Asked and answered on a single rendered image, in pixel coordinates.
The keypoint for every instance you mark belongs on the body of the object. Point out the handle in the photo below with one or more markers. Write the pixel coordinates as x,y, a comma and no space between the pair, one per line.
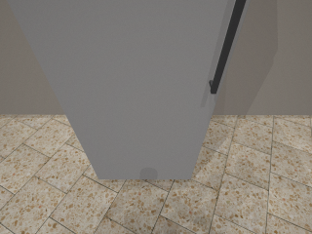
227,44

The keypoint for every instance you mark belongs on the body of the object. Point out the fridge door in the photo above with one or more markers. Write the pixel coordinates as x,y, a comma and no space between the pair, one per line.
132,76

